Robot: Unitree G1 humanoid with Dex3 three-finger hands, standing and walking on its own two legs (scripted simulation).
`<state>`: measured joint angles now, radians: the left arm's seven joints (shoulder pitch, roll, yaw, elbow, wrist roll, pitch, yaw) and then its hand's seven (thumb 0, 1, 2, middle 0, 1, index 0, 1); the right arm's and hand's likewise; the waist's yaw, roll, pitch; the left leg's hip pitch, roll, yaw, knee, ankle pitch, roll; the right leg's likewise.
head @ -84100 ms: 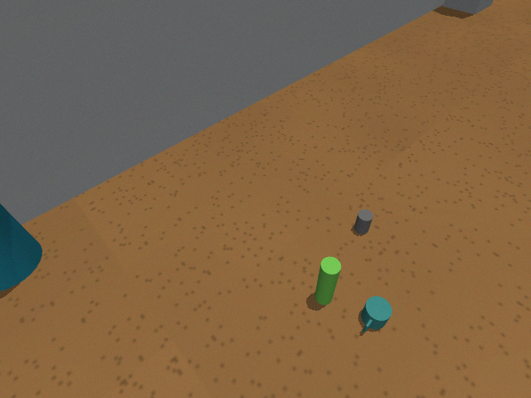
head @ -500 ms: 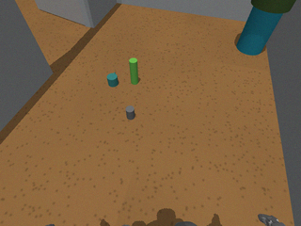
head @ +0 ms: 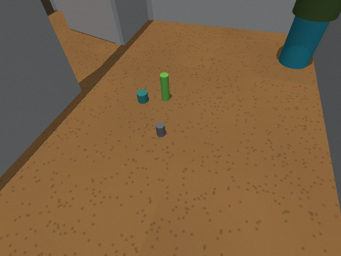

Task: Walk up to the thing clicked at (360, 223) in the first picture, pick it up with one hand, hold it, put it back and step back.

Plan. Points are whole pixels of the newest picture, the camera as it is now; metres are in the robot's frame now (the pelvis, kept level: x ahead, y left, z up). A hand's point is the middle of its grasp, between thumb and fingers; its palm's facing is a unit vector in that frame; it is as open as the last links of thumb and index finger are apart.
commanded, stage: step back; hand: left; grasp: from above
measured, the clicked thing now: (160, 129) +1.08 +0.15 -0.71
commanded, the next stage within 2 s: stand in 0.74 s
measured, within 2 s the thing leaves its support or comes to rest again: neither
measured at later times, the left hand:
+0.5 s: hand out of the picture +0.12 +0.25 -0.13, palm faces +0.03 -0.91 -0.41, open 7.4 cm
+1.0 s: hand out of the picture +0.14 +0.26 -0.14, palm faces +0.01 -0.94 -0.34, open 7.4 cm
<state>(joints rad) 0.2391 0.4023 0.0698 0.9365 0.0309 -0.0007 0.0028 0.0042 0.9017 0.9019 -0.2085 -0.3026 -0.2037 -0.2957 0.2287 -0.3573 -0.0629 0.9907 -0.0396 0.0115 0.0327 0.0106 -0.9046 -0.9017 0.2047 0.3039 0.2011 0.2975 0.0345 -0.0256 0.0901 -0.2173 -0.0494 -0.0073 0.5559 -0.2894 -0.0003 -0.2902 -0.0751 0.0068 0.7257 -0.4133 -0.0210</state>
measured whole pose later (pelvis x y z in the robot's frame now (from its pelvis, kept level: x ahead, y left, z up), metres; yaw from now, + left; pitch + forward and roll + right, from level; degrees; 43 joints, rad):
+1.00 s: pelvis +0.06 +0.01 +0.02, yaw +1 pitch -3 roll +0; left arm 0.08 0.35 0.00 1.11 0.00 -0.02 -0.01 0.00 0.90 0.90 -0.21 -0.30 -0.20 -0.30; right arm 0.04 -0.34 -0.01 1.08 -0.01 -0.02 0.02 0.01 -0.90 -0.90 0.21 0.30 0.20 0.30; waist 0.02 0.00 0.08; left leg -0.16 0.02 -0.01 0.42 -0.22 -0.02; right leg -0.13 -0.04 -0.02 0.41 -0.23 0.03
